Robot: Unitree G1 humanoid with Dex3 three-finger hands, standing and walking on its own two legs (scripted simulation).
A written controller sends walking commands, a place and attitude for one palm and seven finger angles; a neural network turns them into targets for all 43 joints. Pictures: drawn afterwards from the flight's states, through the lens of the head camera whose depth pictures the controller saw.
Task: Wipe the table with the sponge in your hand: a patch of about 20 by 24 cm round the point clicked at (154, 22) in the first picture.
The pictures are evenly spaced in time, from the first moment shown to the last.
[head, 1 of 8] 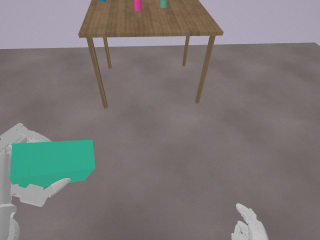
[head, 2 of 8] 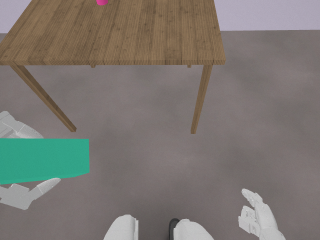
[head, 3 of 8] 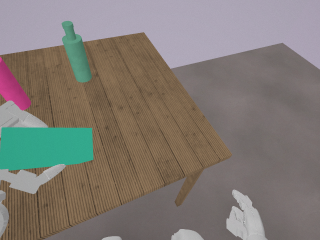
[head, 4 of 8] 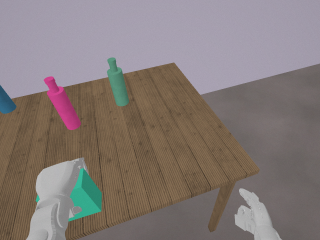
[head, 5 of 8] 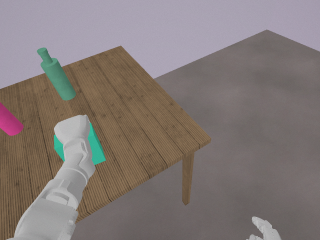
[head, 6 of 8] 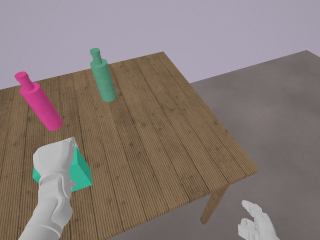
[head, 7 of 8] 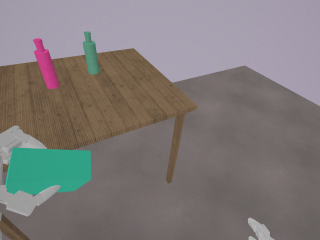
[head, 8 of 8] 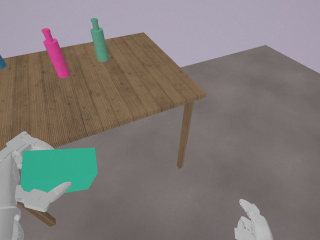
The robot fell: no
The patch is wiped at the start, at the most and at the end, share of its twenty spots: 0.00 1.00 1.00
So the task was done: yes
